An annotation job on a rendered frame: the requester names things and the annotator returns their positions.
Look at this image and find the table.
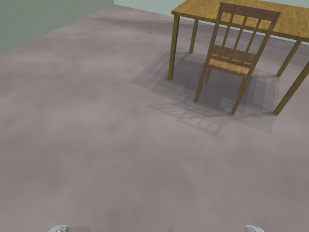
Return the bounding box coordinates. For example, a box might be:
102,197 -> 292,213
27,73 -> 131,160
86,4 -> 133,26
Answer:
168,0 -> 309,115

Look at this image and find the chair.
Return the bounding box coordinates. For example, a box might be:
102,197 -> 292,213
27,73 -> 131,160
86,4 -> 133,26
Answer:
194,1 -> 281,115

